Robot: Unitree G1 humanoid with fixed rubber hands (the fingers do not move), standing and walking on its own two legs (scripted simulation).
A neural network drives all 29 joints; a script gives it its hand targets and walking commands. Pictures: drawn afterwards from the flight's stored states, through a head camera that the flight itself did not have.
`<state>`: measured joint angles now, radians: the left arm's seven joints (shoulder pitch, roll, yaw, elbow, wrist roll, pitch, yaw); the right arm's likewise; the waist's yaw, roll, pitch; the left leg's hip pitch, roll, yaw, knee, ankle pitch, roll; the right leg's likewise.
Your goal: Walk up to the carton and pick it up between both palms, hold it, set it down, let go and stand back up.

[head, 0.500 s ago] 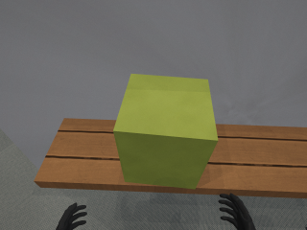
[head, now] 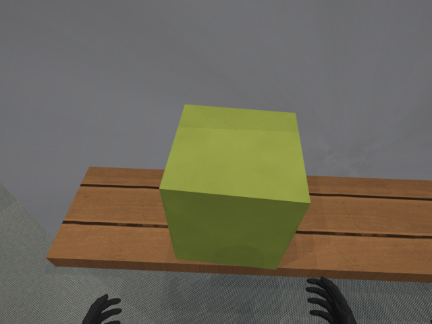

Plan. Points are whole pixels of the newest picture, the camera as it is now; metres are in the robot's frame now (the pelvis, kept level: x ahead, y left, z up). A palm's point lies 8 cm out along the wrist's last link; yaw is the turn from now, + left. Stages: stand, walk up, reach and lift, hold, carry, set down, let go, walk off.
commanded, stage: let go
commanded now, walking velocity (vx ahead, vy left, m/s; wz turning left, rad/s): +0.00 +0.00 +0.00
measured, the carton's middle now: (232, 190) +0.37 -0.04 +0.05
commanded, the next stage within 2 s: stand in 0.42 s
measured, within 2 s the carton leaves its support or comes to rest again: neither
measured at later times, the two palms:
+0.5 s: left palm out of the picture +0.14 +0.24 -0.08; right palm out of the picture +0.14 -0.24 -0.08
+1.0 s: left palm out of the picture +0.13 +0.27 -0.08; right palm out of the picture +0.11 -0.29 -0.09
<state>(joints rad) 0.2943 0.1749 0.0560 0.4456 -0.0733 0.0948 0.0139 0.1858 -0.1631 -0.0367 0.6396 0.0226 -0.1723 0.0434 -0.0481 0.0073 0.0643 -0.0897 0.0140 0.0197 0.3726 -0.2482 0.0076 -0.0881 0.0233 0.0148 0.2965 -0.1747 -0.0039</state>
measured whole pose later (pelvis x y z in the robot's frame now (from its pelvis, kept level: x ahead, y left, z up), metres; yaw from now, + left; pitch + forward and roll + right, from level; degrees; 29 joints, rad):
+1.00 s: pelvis +0.00 -0.01 +0.00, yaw +0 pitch -2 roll +0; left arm 0.28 0.32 0.06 0.61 -0.06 0.00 0.00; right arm 0.24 -0.34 -0.04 0.68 -0.01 -0.03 0.01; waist -0.05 0.01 0.05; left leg -0.09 0.01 0.02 0.37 -0.25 0.01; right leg -0.12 0.02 0.01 0.36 -0.21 -0.01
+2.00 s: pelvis +0.00 -0.01 +0.00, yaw +0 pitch -2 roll +0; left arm 0.28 0.33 0.06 0.70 -0.06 -0.01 -0.01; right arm 0.24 -0.35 -0.04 0.70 -0.01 -0.03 0.00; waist -0.05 0.01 0.04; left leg -0.09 0.01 0.02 0.37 -0.25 0.01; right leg -0.12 0.02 0.01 0.36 -0.21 -0.01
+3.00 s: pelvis -0.01 -0.01 +0.00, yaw +0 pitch -2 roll +0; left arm 0.28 0.33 0.06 0.79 -0.06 -0.02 -0.01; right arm 0.24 -0.35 -0.04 0.76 -0.01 -0.02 0.00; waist -0.05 0.01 0.03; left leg -0.09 0.01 0.02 0.37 -0.24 0.01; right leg -0.12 0.02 0.01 0.36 -0.20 -0.01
